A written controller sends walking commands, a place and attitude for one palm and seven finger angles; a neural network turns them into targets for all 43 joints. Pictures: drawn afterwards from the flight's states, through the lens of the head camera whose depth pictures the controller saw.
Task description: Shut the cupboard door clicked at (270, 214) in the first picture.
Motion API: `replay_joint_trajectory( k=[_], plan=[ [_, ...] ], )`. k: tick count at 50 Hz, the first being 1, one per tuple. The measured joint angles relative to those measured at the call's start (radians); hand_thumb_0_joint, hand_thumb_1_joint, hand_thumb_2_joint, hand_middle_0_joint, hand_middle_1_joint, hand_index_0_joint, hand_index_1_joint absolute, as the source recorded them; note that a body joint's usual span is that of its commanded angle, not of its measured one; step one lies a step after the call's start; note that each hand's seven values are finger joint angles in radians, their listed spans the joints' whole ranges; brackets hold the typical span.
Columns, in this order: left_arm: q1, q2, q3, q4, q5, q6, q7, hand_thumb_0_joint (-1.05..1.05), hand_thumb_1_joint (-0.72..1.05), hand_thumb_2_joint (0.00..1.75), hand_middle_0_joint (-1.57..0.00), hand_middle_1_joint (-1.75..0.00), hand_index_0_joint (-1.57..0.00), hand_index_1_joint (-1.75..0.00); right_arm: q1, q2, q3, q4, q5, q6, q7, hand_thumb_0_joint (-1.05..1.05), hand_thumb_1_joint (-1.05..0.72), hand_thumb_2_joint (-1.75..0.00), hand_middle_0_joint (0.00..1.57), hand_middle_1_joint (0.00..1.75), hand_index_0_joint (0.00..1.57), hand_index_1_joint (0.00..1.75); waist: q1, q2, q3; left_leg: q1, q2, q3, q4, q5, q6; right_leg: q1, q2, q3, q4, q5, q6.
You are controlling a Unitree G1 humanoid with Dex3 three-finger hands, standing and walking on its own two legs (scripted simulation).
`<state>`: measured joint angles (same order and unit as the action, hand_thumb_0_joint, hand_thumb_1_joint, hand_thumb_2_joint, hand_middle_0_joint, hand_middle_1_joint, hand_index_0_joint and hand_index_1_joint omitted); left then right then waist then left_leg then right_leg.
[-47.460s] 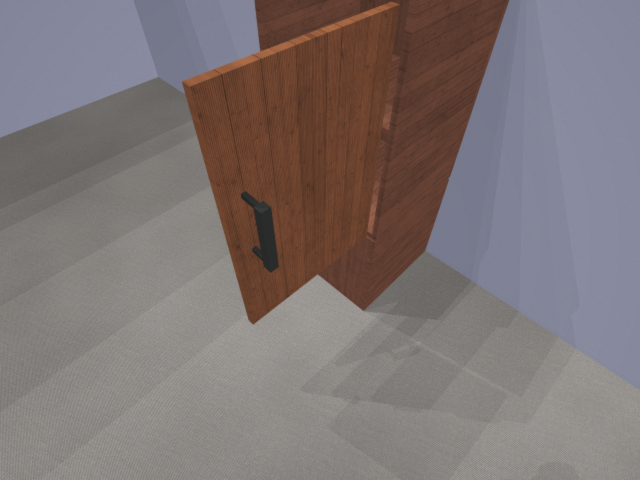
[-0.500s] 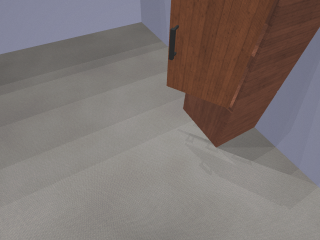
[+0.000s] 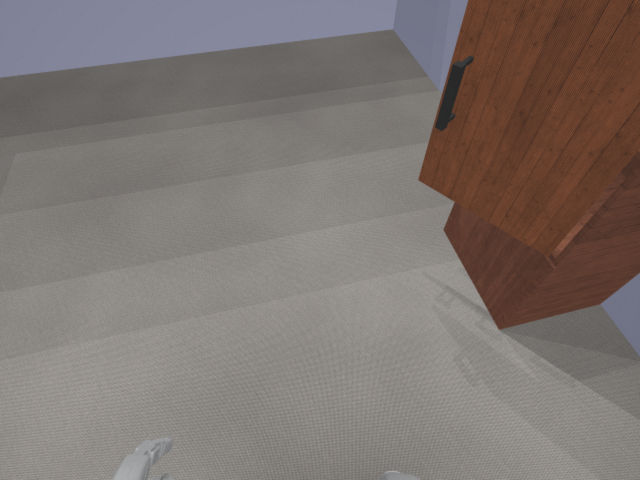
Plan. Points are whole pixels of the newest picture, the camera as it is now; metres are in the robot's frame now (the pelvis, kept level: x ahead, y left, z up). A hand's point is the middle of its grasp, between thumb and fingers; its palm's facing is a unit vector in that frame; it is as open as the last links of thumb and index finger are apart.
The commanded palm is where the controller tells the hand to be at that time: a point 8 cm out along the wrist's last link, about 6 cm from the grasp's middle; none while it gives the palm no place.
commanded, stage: walk to a spot facing it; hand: left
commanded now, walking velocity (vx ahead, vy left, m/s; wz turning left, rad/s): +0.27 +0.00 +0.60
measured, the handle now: (454, 94) +0.87 -0.30 -0.03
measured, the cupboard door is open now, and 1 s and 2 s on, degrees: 32 32 32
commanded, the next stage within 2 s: none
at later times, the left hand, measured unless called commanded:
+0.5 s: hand out of the picture +0.03 +0.18 -0.20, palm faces +0.40 -0.88 -0.25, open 7.4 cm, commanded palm none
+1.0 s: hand (188, 418) +0.23 +0.21 -0.15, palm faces +0.57 -0.77 -0.28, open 7.4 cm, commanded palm none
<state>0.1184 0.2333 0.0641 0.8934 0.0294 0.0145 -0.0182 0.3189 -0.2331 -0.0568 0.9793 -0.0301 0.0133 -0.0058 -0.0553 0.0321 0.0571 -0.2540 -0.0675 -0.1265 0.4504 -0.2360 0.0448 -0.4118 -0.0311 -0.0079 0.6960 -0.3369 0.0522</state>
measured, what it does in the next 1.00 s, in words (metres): walks ahead, turning left: right foot, then left foot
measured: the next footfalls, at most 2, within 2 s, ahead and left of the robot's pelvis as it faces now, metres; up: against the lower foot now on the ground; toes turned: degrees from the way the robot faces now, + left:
right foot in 0.04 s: +0.08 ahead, -0.14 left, +0.00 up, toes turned +1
left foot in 0.44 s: +0.21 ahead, +0.12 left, +0.00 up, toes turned +25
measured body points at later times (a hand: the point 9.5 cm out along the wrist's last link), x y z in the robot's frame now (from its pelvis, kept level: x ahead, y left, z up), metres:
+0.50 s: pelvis +0.14 +0.00 -0.03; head +0.21 +0.04 +0.41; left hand +0.01 +0.22 -0.18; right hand +0.39 -0.17 -0.15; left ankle +0.18 +0.10 -0.74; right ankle +0.07 -0.15 -0.68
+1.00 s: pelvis +0.25 -0.02 -0.01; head +0.30 +0.00 +0.44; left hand +0.20 +0.24 -0.13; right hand +0.45 -0.20 -0.16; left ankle +0.14 +0.06 -0.66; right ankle +0.30 -0.12 -0.74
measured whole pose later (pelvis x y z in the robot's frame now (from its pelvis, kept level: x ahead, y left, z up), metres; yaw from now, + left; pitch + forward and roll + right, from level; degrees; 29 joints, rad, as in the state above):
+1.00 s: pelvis +0.25 -0.02 -0.01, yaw +39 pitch +1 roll +1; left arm 0.16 0.18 0.03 0.81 0.03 0.01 0.03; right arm 0.20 -0.25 -0.08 0.91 -0.02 0.07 0.02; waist -0.05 0.03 0.10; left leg -0.51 -0.02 -0.01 1.15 -0.47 -0.05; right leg -0.26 -0.09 -0.13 0.58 -0.33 0.00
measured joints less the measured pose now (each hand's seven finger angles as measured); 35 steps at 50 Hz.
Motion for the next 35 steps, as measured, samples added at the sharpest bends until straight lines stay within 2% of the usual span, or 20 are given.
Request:
replay_joint_trajectory(
  k=[2, 3, 5, 7, 10, 14, 18, 20, 21, 22, 23, 25, 27, 31, 35],
  plan=[
    [0.007, 0.005, -0.004, -0.016, 0.001, -0.016, -0.002, 0.0, 0.9, 0.9, -0.2, -0.3, -0.2, -0.3, 0.013, -0.005, -0.005, 0.002, 0.005, 0.007, 0.002, 0.0, -0.9, -0.9, 0.2, 0.3, 0.2, 0.3, 0.002, -0.001, -0.009, -0.017, -0.011, -0.025, 0.072, -0.061, -0.009, 0.074, 0.009, -0.005, -0.144, 0.007, -0.007],
    [0.013, 0.009, -0.005, -0.024, 0.005, -0.029, 0.003, 0.0, 0.9, 0.9, -0.2, -0.3, -0.2, -0.3, 0.016, -0.004, -0.007, 0.004, 0.01, 0.01, 0.002, 0.0, -0.9, -0.9, 0.2, 0.3, 0.2, 0.3, 0.011, -0.012, -0.014, -0.05, -0.018, -0.014, 0.164, -0.142, -0.014, 0.09, 0.001, -0.007, -0.178, 0.073, -0.026],
    [0.025, -0.007, -0.008, -0.022, 0.002, -0.038, 0.016, 0.0, 0.9, 0.9, -0.2, -0.3, -0.2, -0.3, -0.002, -0.018, -0.016, 0.013, 0.005, 0.021, 0.005, 0.0, -0.9, -0.9, 0.2, 0.3, 0.2, 0.3, 0.013, 0.005, -0.004, -0.137, -0.001, 0.023, 0.408, -0.228, -0.025, 0.11, -0.001, -0.047, -0.149, 0.077, -0.051],
    [0.056, -0.023, -0.01, -0.01, -0.002, -0.039, 0.025, 0.0, 0.9, 0.9, -0.2, -0.3, -0.2, -0.3, -0.026, -0.029, -0.023, 0.011, 0.0, 0.028, 0.012, 0.0, -0.9, -0.9, 0.2, 0.3, 0.2, 0.3, 0.014, 0.011, -0.004, -0.22, 0.028, 0.073, 0.595, -0.194, -0.041, 0.154, -0.01, -0.081, -0.172, 0.045, -0.061],
    [0.102, -0.042, -0.014, 0.02, -0.005, -0.044, 0.034, 0.0, 0.9, 0.9, -0.2, -0.3, -0.2, -0.3, -0.07, -0.035, -0.026, -0.012, 0.003, 0.03, 0.023, 0.0, -0.91, -0.9, 0.2, 0.3, 0.2, 0.3, 0.011, 0.002, 0.008, -0.301, 0.075, 0.127, 0.687, -0.129, -0.064, 0.225, -0.031, -0.126, -0.237, 0.036, -0.059],
    [0.156, -0.057, -0.023, 0.051, -0.004, -0.048, 0.041, 0.0, 0.9, 0.9, -0.2, -0.3, -0.2, -0.3, -0.143, -0.033, -0.016, -0.048, 0.007, 0.037, 0.033, 0.0, -0.91, -0.9, 0.19, 0.3, 0.2, 0.3, 0.026, -0.022, 0.045, -0.331, 0.108, 0.175, 0.578, -0.093, -0.074, 0.3, -0.059, -0.189, -0.275, 0.011, -0.051],
    [0.211, -0.06, -0.026, 0.067, -0.002, -0.039, 0.043, 0.0, 0.9, 0.9, -0.2, -0.3, -0.2, -0.3, -0.227, -0.027, 0.0, -0.083, 0.008, 0.04, 0.041, 0.0, -0.91, -0.9, 0.19, 0.3, 0.19, 0.3, 0.059, -0.043, 0.089, -0.301, 0.098, 0.222, 0.389, -0.069, -0.061, 0.347, -0.08, -0.247, -0.254, -0.045, -0.035],
    [0.239, -0.052, -0.022, 0.071, -0.002, -0.032, 0.042, 0.0, 0.9, 0.9, -0.2, -0.3, -0.2, -0.3, -0.259, -0.023, 0.007, -0.106, 0.007, 0.031, 0.042, 0.0, -0.91, -0.9, 0.19, 0.3, 0.19, 0.3, 0.072, -0.059, 0.105, -0.255, 0.073, 0.248, 0.279, -0.046, -0.043, 0.35, -0.1, -0.268, -0.192, -0.094, -0.024],
    [0.255, -0.047, -0.02, 0.072, -0.004, -0.027, 0.041, 0.0, 0.9, 0.9, -0.2, -0.3, -0.2, -0.3, -0.268, -0.024, 0.011, -0.119, 0.006, 0.023, 0.043, 0.0, -0.91, -0.9, 0.19, 0.3, 0.19, 0.3, 0.076, -0.064, 0.107, -0.217, 0.061, 0.261, 0.214, -0.004, -0.032, 0.338, -0.113, -0.276, -0.127, -0.121, -0.018],
    [0.278, -0.047, -0.019, 0.072, -0.008, -0.021, 0.039, 0.0, 0.9, 0.9, -0.2, -0.3, -0.2, -0.3, -0.27, -0.032, 0.016, -0.136, 0.002, 0.013, 0.045, 0.0, -0.91, -0.9, 0.19, 0.3, 0.2, 0.3, 0.082, -0.047, 0.098, -0.178, 0.068, 0.256, 0.16, 0.09, -0.002, 0.301, -0.114, -0.277, -0.02, -0.14, -0.014],
    [0.283, -0.039, -0.018, 0.073, -0.013, -0.012, 0.037, 0.0, 0.9, 0.9, -0.2, -0.3, -0.2, -0.3, -0.275, -0.034, 0.015, -0.147, 0.002, 0.001, 0.042, 0.0, -0.91, -0.9, 0.2, 0.3, 0.2, 0.3, 0.08, -0.042, 0.094, -0.182, 0.067, 0.244, 0.18, 0.06, 0.022, 0.239, -0.115, -0.248, 0.135, -0.185, -0.007],
    [0.253, -0.014, -0.009, 0.068, -0.016, 0.015, 0.044, 0.0, 0.9, 0.9, -0.2, -0.3, -0.2, -0.3, -0.284, -0.025, 0.022, -0.158, 0.01, -0.008, 0.032, 0.0, -0.91, -0.9, 0.2, 0.3, 0.2, 0.3, 0.091, -0.065, 0.112, -0.189, 0.051, 0.232, 0.243, -0.017, 0.04, 0.12, -0.1, -0.137, 0.385, -0.23, 0.001],
    [0.21, -0.001, 0.003, 0.058, -0.013, 0.031, 0.048, 0.01, 0.9, 0.9, -0.2, -0.3, -0.2, -0.3, -0.275, -0.019, 0.027, -0.16, 0.012, -0.005, 0.019, 0.0, -0.91, -0.9, 0.2, 0.3, 0.2, 0.3, 0.097, -0.069, 0.11, -0.172, 0.04, 0.213, 0.233, -0.035, 0.034, 0.029, -0.086, -0.074, 0.488, -0.208, 0.009],
    [0.129, 0.007, 0.012, 0.012, -0.007, 0.036, 0.036, 0.01, 0.9, 0.9, -0.2, -0.3, -0.2, -0.3, -0.252, -0.008, 0.031, -0.14, 0.009, 0.01, 0.009, 0.0, -0.91, -0.9, 0.2, 0.3, 0.2, 0.3, 0.089, -0.057, 0.086, -0.126, 0.026, 0.165, 0.155, -0.005, 0.022, -0.076, -0.085, -0.016, 0.435, -0.117, 0.019],
    [0.062, 0.009, 0.011, -0.034, -0.003, 0.032, 0.031, 0.0, 0.9, 0.9, -0.2, -0.3, -0.2, -0.3, -0.217, 0.007, 0.028, -0.121, 0.005, 0.02, 0.013, 0.0, -0.9, -0.9, 0.2, 0.3, 0.2, 0.3, 0.065, -0.039, 0.057, -0.099, 0.023, 0.11, 0.106, 0.008, 0.008, -0.097, -0.07, 0.001, 0.293, -0.077, 0.023]
  ],
)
